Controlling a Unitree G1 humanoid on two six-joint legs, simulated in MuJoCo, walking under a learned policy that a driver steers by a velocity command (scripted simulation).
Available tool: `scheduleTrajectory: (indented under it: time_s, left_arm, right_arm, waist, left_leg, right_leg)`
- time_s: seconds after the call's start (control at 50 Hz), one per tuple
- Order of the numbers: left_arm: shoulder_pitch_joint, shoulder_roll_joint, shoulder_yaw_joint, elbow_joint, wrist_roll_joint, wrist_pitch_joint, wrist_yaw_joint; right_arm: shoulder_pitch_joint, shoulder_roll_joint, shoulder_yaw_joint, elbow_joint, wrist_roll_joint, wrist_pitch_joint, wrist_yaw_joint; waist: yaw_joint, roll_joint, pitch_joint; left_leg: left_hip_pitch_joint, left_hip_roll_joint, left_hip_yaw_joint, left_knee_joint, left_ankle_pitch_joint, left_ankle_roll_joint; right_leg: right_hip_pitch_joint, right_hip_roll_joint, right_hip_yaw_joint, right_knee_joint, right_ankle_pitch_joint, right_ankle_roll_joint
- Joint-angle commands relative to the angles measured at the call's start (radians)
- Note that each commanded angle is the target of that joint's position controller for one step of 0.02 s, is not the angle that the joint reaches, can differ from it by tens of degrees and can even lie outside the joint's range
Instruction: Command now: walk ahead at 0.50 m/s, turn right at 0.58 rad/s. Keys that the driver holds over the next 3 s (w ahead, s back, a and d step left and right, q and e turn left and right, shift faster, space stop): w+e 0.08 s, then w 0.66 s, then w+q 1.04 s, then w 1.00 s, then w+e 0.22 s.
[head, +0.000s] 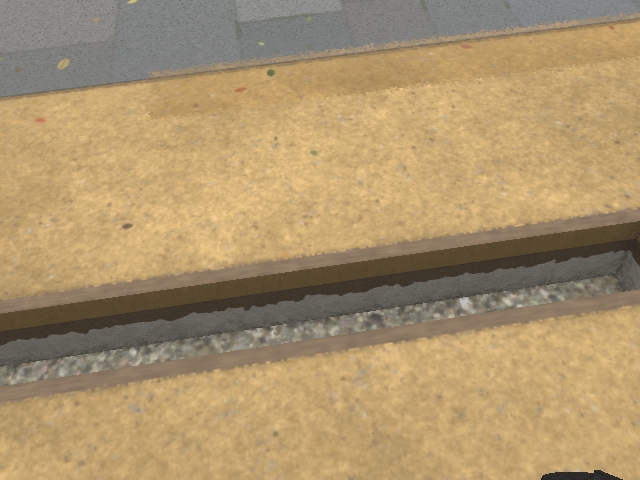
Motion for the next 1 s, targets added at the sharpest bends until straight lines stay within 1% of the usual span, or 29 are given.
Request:
scheduleTrajectory:
  time_s: [0.02, 0.08, 0.12, 0.14, 0.16, 0.18, 0.2, 0.22, 0.26, 0.3, 0.34, 0.46, 0.54, 0.58, 0.62, 0.64, 0.66, 0.68, 0.7, 0.72, 0.74, 0.78, 0.82, 0.88, 0.92, 0.94, 0.96, 0.98, 1.0]
  left_arm:
    - [0.089, 0.152, 0.03, -0.034, 0.01, -0.003, 0.013]
    - [0.03, 0.182, 0.037, -0.058, 0.015, -0.003, 0.024]
    - [-0.022, 0.193, 0.036, -0.071, 0.007, -0.015, 0.014]
    - [-0.012, 0.157, 0.026, -0.084, -0.001, -0.026, 0.005]
    - [0.107, 0.056, 0.006, -0.104, -0.03, -0.028, 0.004]
    - [0.141, 0.122, 0.013, -0.097, 0.001, -0.024, 0.008]
    - [0.092, 0.132, 0.016, -0.08, 0.019, -0.015, 0.008]
    - [0.005, 0.121, 0.011, -0.098, 0.029, -0.012, 0.001]
    - [-0.046, 0.095, 0.006, -0.127, 0.036, 0.003, -0.013]
    - [-0.039, 0.084, 0.002, -0.125, 0.042, 0.018, -0.023]
    - [-0.08, 0.076, -0.002, -0.143, 0.042, 0.025, -0.029]
    - [-0.343, 0.032, -0.042, -0.23, 0.034, 0.02, -0.046]
    - [-0.434, 0.049, -0.049, -0.258, 0.028, 0.015, -0.044]
    - [-0.444, 0.064, -0.045, -0.264, 0.026, 0.01, -0.037]
    - [-0.331, 0.075, -0.034, -0.227, 0.035, -0.002, -0.029]
    - [-0.187, 0.105, -0.018, -0.175, 0.049, -0.011, -0.022]
    - [0.003, 0.185, 0.007, -0.141, 0.066, -0.017, -0.009]
    - [0.037, 0.271, 0.027, -0.134, 0.057, -0.008, 0.003]
    - [0.011, 0.225, 0.027, -0.127, 0.012, 0.002, 0.001]
    - [-0.067, 0.163, 0.009, -0.133, 0.012, 0.001, -0.003]
    - [-0.116, 0.117, -0.002, -0.134, 0.013, -0.006, -0.01]
    - [-0.152, 0.078, -0.01, -0.128, 0.017, -0.024, -0.005]
    - [-0.128, 0.088, -0.005, -0.108, 0.012, -0.039, -0.002]
    - [-0.095, 0.103, 0.002, -0.086, 0.009, -0.054, -0.004]
    - [-0.087, 0.102, -0.001, -0.076, 0.011, -0.054, 0.001]
    - [-0.086, 0.105, -0.003, -0.072, 0.007, -0.053, 0.006]
    - [-0.09, 0.107, -0.006, -0.067, 0.001, -0.054, 0.007]
    - [-0.062, 0.12, 0.0, -0.051, 0.014, -0.053, 0.009]
    - [-0.053, 0.125, 0.001, -0.045, 0.017, -0.051, 0.01]
  right_arm:
    - [-0.157, -0.072, -0.005, -0.121, 0.009, -0.024, 0.003]
    - [-0.077, -0.106, -0.011, -0.12, 0.014, -0.041, -0.002]
    - [0.166, -0.146, -0.031, -0.046, 0.013, -0.056, -0.019]
    - [0.312, -0.192, -0.045, -0.025, -0.003, -0.067, -0.036]
    - [0.388, -0.288, -0.069, -0.031, -0.025, -0.061, -0.046]
    - [0.351, -0.256, -0.071, -0.023, 0.002, -0.043, -0.037]
    - [0.267, -0.167, -0.054, -0.035, 0.01, -0.039, -0.031]
    - [0.211, -0.101, -0.038, -0.041, 0.009, -0.042, -0.027]
    - [0.213, -0.079, -0.028, -0.012, 0.008, -0.054, -0.027]
    - [0.255, -0.096, -0.032, 0.015, 0.013, -0.072, -0.018]
    - [0.289, -0.106, -0.034, 0.039, 0.023, -0.083, -0.014]
    - [0.37, -0.116, -0.035, 0.079, 0.03, -0.069, -0.012]
    - [0.437, -0.142, -0.039, 0.104, 0.032, -0.064, -0.008]
    - [0.443, -0.158, -0.045, 0.111, 0.026, -0.056, -0.012]
    - [0.438, -0.17, -0.047, 0.116, 0.031, -0.044, -0.018]
    - [0.443, -0.153, -0.042, 0.118, 0.035, -0.04, -0.019]
    - [0.421, -0.111, -0.028, 0.079, 0.041, -0.041, -0.017]
    - [0.492, -0.009, -0.007, 0.042, 0.048, -0.042, -0.014]
    - [0.444, -0.131, -0.037, 0.055, 0.02, -0.034, -0.022]
    - [0.365, -0.137, -0.043, 0.033, 0.027, -0.042, -0.014]
    - [0.338, -0.119, -0.038, 0.029, 0.032, -0.047, -0.007]
    - [0.378, -0.087, -0.034, 0.058, 0.021, -0.024, 0.002]
    - [0.385, -0.067, -0.036, 0.067, 0.015, -0.005, 0.014]
    - [0.281, -0.062, -0.04, 0.039, 0.02, 0.007, 0.021]
    - [0.197, -0.055, -0.037, 0.019, 0.018, 0.004, 0.023]
    - [0.16, -0.048, -0.036, 0.003, 0.009, 0.0, 0.031]
    - [0.136, -0.035, -0.029, -0.011, 0.013, -0.002, 0.037]
    - [0.13, -0.033, -0.025, -0.005, -0.001, 0.011, 0.04]
    - [0.118, -0.042, -0.026, -0.019, 0.002, 0.018, 0.041]
  waist:
    - [0.018, -0.107, 0.015]
    - [-0.041, -0.124, 0.005]
    - [-0.149, -0.084, -0.109]
    - [-0.204, -0.029, -0.223]
    - [-0.164, 0.181, -0.368]
    - [-0.128, 0.209, -0.374]
    - [-0.1, 0.076, -0.191]
    - [-0.104, -0.013, -0.095]
    - [-0.075, 0.036, -0.029]
    - [-0.065, 0.054, -0.044]
    - [-0.058, 0.055, -0.04]
    - [-0.106, 0.049, 0.011]
    - [-0.133, 0.057, 0.014]
    - [-0.132, 0.059, 0.019]
    - [-0.08, 0.049, -0.022]
    - [-0.024, 0.003, -0.101]
    - [0.057, -0.106, -0.232]
    - [0.008, -0.295, -0.287]
    - [0.023, -0.173, -0.21]
    - [-0.01, -0.146, -0.092]
    - [-0.038, -0.121, -0.041]
    - [-0.094, -0.125, -0.021]
    - [-0.113, -0.112, -0.011]
    - [-0.108, -0.093, 0.02]
    - [-0.092, -0.089, 0.045]
    - [-0.085, -0.071, 0.045]
    - [-0.089, -0.086, 0.035]
    - [-0.075, -0.116, 0.003]
    - [-0.077, -0.112, 0.003]
  left_leg:
    - [-0.04, -0.058, 0.031, -0.085, 0.002, 0.014]
    - [0.152, -0.089, 0.015, -0.202, -0.055, 0.05]
    - [0.484, -0.126, 0.046, -0.288, -0.035, 0.096]
    - [0.722, 0.011, -0.083, -0.301, -0.121, 0.138]
    - [0.992, 0.301, -0.508, -0.324, -0.154, 0.251]
    - [0.932, 0.344, -0.767, -0.445, -0.247, 0.308]
    - [0.774, 0.305, -0.638, -0.473, -0.352, 0.3]
    - [0.654, 0.251, -0.498, -0.499, -0.328, 0.282]
    - [0.528, 0.163, -0.314, -0.537, -0.16, 0.238]
    - [0.501, 0.139, -0.234, -0.545, 0.014, 0.241]
    - [0.511, 0.133, -0.185, -0.57, 0.05, 0.254]
    - [0.508, 0.087, -0.061, -0.617, 0.078, 0.233]
    - [0.569, 0.126, -0.06, -0.576, 0.157, 0.222]
    - [0.616, 0.142, -0.061, -0.536, 0.204, 0.212]
    - [0.635, 0.13, -0.038, -0.397, 0.348, 0.193]
    - [0.582, 0.08, 0.012, -0.207, 0.372, 0.172]
    - [0.406, 0.032, 0.065, 0.086, 0.119, 0.145]
    - [0.058, -0.124, 0.112, 0.394, -0.488, 0.11]
    - [-0.047, -0.091, 0.014, 0.473, -0.478, 0.122]
    - [-0.071, -0.044, -0.011, 0.469, -0.384, 0.13]
    - [-0.025, -0.017, -0.014, 0.413, -0.316, 0.124]
    - [0.091, 0.004, -0.02, 0.343, -0.269, 0.097]
    - [0.115, -0.009, -0.022, 0.325, -0.222, 0.086]
    - [0.052, -0.011, -0.034, 0.23, -0.093, 0.082]
    - [0.035, -0.019, -0.022, 0.131, -0.015, 0.084]
    - [0.054, -0.035, -0.009, 0.074, 0.035, 0.085]
    - [0.092, -0.041, 0.016, 0.014, 0.058, 0.087]
    - [0.15, -0.058, 0.068, 0.105, 0.046, 0.082]
    - [0.136, -0.048, 0.064, 0.104, 0.028, 0.087]
  right_leg:
    - [0.071, -0.27, 0.215, 0.019, 0.559, -0.098]
    - [0.037, -0.276, 0.235, 0.09, 0.64, -0.059]
    - [-0.026, -0.217, 0.175, 0.324, 0.799, -0.012]
    - [-0.151, -0.166, 0.137, 0.549, 0.595, 0.008]
    - [-0.421, -0.018, 0.018, 0.884, -0.022, 0.05]
    - [-0.539, -0.018, -0.003, 1.007, -0.255, 0.045]
    - [-0.582, -0.077, 0.003, 1.047, -0.176, 0.047]
    - [-0.58, -0.108, -0.01, 1.005, -0.113, 0.048]
    - [-0.54, -0.15, -0.021, 0.909, -0.083, 0.058]
    - [-0.505, -0.143, -0.036, 0.875, -0.074, 0.067]
    - [-0.549, -0.155, -0.049, 0.829, -0.036, 0.077]
    - [-0.557, -0.208, -0.157, 0.49, 0.183, 0.102]
    - [-0.49, -0.183, -0.195, 0.362, 0.173, 0.084]
    - [-0.459, -0.168, -0.2, 0.305, 0.11, 0.067]
    - [-0.299, -0.123, -0.215, 0.205, 0.081, 0.042]
    - [-0.1, -0.122, -0.194, 0.161, 0.094, 0.016]
    - [0.14, -0.338, 0.047, 0.122, -0.06, -0.046]
    - [0.33, -0.582, 0.476, 0.017, -0.155, -0.15]
    - [0.243, -0.558, 0.499, -0.018, -0.223, -0.17]
    - [0.143, -0.499, 0.355, -0.029, -0.163, -0.15]
    - [0.033, -0.45, 0.254, -0.063, -0.045, -0.122]
    - [-0.091, -0.382, 0.097, -0.109, 0.103, -0.065]
    - [-0.128, -0.372, 0.014, -0.127, 0.261, -0.062]
    - [-0.132, -0.365, -0.075, -0.162, 0.296, -0.048]
    - [-0.121, -0.354, -0.124, -0.165, 0.354, -0.028]
    - [-0.116, -0.349, -0.154, -0.152, 0.444, -0.018]
    - [-0.117, -0.341, -0.194, -0.137, 0.479, -0.011]
    - [-0.116, -0.346, -0.225, -0.107, 0.573, -0.014]
    - [-0.091, -0.356, -0.239, -0.085, 0.598, -0.013]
